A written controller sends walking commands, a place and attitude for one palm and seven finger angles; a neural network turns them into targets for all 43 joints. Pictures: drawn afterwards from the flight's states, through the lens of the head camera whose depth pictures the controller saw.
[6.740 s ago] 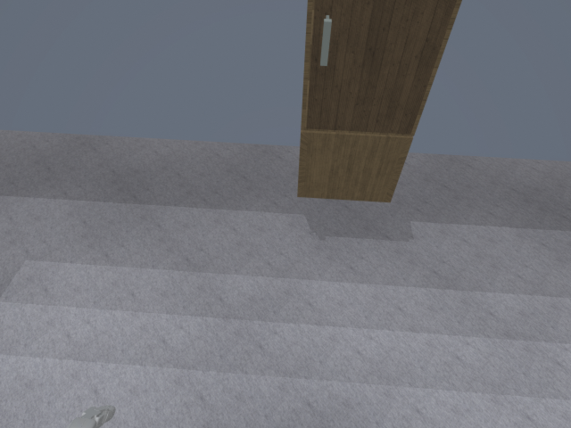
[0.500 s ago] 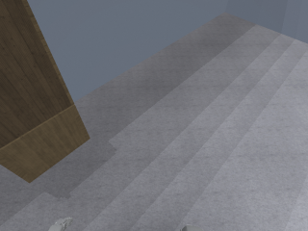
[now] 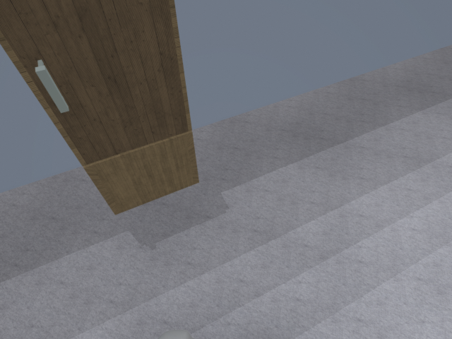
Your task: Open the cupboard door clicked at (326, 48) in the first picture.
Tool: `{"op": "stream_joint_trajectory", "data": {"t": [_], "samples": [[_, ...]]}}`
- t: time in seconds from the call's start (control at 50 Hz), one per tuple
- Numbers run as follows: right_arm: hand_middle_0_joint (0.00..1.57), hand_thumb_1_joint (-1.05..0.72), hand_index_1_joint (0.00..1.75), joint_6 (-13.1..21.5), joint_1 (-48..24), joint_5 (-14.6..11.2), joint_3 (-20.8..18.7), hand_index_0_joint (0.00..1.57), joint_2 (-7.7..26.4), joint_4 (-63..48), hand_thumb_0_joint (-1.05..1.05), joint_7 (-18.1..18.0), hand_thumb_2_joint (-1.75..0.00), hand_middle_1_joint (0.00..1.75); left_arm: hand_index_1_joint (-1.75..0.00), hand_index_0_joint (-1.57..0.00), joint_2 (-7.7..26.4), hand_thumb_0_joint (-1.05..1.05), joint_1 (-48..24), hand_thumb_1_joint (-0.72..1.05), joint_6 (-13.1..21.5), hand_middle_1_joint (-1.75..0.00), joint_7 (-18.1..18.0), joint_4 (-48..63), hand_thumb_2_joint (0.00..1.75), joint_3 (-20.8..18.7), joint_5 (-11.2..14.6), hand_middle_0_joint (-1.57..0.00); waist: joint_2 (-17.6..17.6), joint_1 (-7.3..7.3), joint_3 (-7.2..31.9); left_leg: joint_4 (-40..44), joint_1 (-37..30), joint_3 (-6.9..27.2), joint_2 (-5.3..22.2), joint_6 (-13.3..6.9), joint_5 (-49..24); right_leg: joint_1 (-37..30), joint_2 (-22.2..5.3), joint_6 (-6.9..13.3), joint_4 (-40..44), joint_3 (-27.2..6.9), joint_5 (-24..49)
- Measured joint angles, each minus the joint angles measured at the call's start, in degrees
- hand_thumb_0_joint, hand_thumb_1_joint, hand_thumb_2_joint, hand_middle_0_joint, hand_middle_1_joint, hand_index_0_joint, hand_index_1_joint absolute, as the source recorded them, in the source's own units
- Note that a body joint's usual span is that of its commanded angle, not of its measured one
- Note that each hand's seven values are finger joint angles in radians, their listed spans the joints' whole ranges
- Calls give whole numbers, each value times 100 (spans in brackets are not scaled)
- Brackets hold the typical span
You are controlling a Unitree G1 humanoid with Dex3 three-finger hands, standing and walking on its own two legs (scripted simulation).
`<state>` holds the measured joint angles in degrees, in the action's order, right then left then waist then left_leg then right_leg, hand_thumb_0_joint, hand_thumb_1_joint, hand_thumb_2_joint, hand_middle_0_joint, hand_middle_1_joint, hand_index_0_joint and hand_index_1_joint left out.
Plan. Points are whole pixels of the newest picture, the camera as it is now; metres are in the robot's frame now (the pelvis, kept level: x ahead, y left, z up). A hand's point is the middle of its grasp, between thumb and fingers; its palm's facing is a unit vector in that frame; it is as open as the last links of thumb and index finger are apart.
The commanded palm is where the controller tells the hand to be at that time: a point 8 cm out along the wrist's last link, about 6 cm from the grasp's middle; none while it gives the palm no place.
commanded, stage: turn to face it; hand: left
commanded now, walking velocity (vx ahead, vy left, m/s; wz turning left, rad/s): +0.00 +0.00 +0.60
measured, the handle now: (52, 86) +0.70 +0.54 +0.01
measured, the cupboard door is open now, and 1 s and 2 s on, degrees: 0 0 0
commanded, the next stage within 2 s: take the last steps up to it in 0.68 s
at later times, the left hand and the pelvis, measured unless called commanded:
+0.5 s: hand out of the picture +0.05 +0.23 -0.15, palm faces +0.27 -0.92 -0.28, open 7.4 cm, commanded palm none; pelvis -0.01 +0.00 -0.01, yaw +15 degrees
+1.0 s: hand out of the picture -0.14 +0.19 -0.18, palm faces +0.46 -0.86 -0.21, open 7.4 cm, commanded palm none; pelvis -0.05 +0.01 +0.00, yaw +24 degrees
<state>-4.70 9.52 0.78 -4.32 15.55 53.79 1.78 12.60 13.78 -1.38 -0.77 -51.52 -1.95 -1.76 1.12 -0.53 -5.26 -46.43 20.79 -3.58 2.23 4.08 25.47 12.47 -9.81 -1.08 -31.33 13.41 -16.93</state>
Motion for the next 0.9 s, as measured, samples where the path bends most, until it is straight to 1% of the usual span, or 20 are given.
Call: {"op": "stream_joint_trajectory", "data": {"t": [0.04, 0.06, 0.08, 0.1, 0.14, 0.18, 0.22, 0.28, 0.38, 0.46, 0.5, 0.52, 0.54, 0.58, 0.64, 0.68, 0.72, 0.76, 0.84, 0.9], "samples": [[20, -91, 30, 80, -73, -5, 40, 19, -16, -80, 1, -5, -90, 30, -30, -21, 111, 0, 71, 90, -33, -30, 5, -47, 89, -57, 17, -20, 67, -37, 4, 767, -320, -133, -39, -64, -364, 95, -118, -100, -251, 126, -123], [20, -91, 30, 139, -79, -2, 61, 19, 10, -148, 1, 7, -90, 30, -30, -21, 160, 0, 144, 90, -57, -30, 13, -44, 89, -86, 40, -20, 50, -52, 52, 1248, -519, -148, -26, -143, -787, 203, -153, -160, -482, 182, -234], [20, -91, 30, 204, -127, 7, 57, 19, -16, -182, 1, 3, -90, 30, -30, -21, 240, 0, 157, 90, -98, -30, 20, -74, 89, -125, 63, -20, 121, -58, 51, 1258, -474, -140, -81, -263, -927, 393, -204, -238, -895, 74, -571], [20, -91, 30, 252, -179, 9, 74, 20, -60, -211, 1, 1, -90, 30, -30, -21, 320, 0, 139, 90, -164, -30, 11, -113, 89, -160, 65, -20, 204, -87, 11, 1093, -401, -135, -134, -390, -850, 610, -167, -276, -1412, -184, -1014], [20, -91, 30, 336, -191, 16, 123, 20, -126, -263, 1, -45, -90, 30, -30, -21, 407, 0, 81, 90, -283, -30, -27, -215, 89, -210, 70, -20, 221, -97, 7, 995, -367, -52, -159, -547, -704, 1012, 58, -322, -2384, -614, -1418], [20, -91, 30, 357, -155, 29, 155, 20, -177, -281, 1, -106, -90, 30, -30, -20, 435, 1, -2, 91, -312, -30, -16, -259, 89, -238, 81, -19, 176, -75, 27, 1176, -438, 77, -193, -586, -780, 1300, 218, -354, -2991, -847, -1220], [20, -91, 30, 351, -119, 35, 186, 20, -218, -261, 1, -134, -90, 30, -30, -20, 433, 1, -82, 91, -279, -30, 13, -223, 89, -239, 84, -19, 135, -67, 46, 1429, -531, 193, -248, -590, -957, 1465, 294, -385, -3198, -986, -935], [20, -91, 30, 333, -56, 33, 217, 20, -269, -224, 1, -138, -90, 30, -30, -20, 389, 1, -200, 91, -230, -30, 28, -117, 90, -211, 89, -19, 69, -41, 83, 1722, -626, 361, -333, -622, -1167, 1513, 368, -421, -3027, -1134, -710], [20, -90, 30, 288, 72, 50, 210, 20, -343, -182, 1, -123, -89, 30, -30, -20, 262, 0, -422, 91, -201, -30, 8, 37, 90, -159, 105, -19, -48, 74, 133, 1874, -607, 656, -448, -584, -1345, 1279, 518, -422, -2259, -1270, -764], [21, -90, 30, 229, 169, 66, 161, 20, -340, -135, 1, -120, -89, 30, -30, -20, 121, 0, -542, 91, -135, -30, -11, 147, 90, -92, 132, -19, -182, 174, 158, 1752, -472, 881, -511, -481, -1368, 837, 702, -343, -1274, -1271, -726], [21, -90, 30, 198, 230, 48, 128, 20, -315, -115, 1, -119, -89, 30, -30, -20, 59, 0, -536, 91, -58, -30, -14, 209, 90, -50, 142, -19, -242, 188, 192, 1570, -341, 979, -557, -398, -1321, 463, 780, -299, -462, -1219, -301], [21, -90, 30, 186, 262, 26, 105, 20, -283, -111, 1, -115, -89, 30, -30, -20, 18, 0, -517, 91, 0, -30, -23, 232, 90, -32, 125, -19, -299, 178, 208, 1390, -235, 1028, -567, -350, -1256, 339, 807, -166, -123, -1175, 79], [21, -90, 30, 164, 260, 10, 69, 20, -240, -85, 1, -120, -89, 30, -30, -20, -50, 0, -513, 91, 42, -30, -31, 227, 89, -9, 94, -19, -396, 185, 175, 1031, -96, 1061, -560, -317, -839, 343, 836, -14, -157, -1101, 201], [20, -91, 30, 84, 301, 23, 13, 20, -184, -37, 1, -118, -90, 30, -30, -20, -148, 0, -438, 91, 62, -30, -28, 229, 89, 40, 74, -20, -435, 190, 176, -55, 271, 942, -613, -285, -84, 314, 757, 165, -218, -976, 136], [20, -91, 30, 9, 337, 51, -38, 20, -101, 41, 1, -78, -90, 30, -30, -21, -243, 0, -272, 90, 28, -30, -37, 162, 89, 68, 63, -20, -411, 164, 202, -1435, 644, 679, -513, -225, -132, 162, 634, 206, 5, -875, 186], [20, -91, 30, 1, 363, 56, -51, 20, -70, 82, 1, -61, -90, 30, -30, -21, -266, 0, -180, 90, 13, -30, -41, 80, 89, 77, 52, -20, -374, 167, 215, -1777, 688, 571, -382, -162, -297, 102, 564, 197, 139, -805, 268], [20, -91, 30, -3, 390, 55, -51, 20, -64, 130, 1, -58, -90, 30, -30, -21, -267, 0, -106, 90, 9, -30, -42, 1, 89, 75, 37, -20, -313, 155, 223, -1691, 580, 510, -262, -106, -327, 73, 495, 192, 228, -729, 325], [20, -91, 30, -12, 396, 48, -37, 20, -70, 197, 1, -64, -90, 30, -30, -21, -251, 0, -37, 90, 20, -30, -33, -62, 89, 69, 24, -20, -246, 107, 219, -1340, 379, 469, -172, -75, -230, 76, 436, 181, 278, -660, 364], [20, -91, 30, 6, 310, 20, 28, 19, -112, 324, 1, -94, -90, 30, -30, -21, -179, 0, 102, 90, 66, -30, -17, -209, 89, 39, -9, -20, -112, -48, 193, -351, -110, 356, -93, -91, 66, 155, 348, 125, 302, -551, 426], [20, -91, 30, 135, 271, 19, 105, 19, -189, 348, 1, -118, -90, 30, -30, -21, -82, 0, 246, 90, 68, -30, -6, -400, 89, -4, -8, -20, -9, -139, 242, 716, -611, 159, -81, -173, -52, 233, 302, 33, 241, -473, 425]]}}
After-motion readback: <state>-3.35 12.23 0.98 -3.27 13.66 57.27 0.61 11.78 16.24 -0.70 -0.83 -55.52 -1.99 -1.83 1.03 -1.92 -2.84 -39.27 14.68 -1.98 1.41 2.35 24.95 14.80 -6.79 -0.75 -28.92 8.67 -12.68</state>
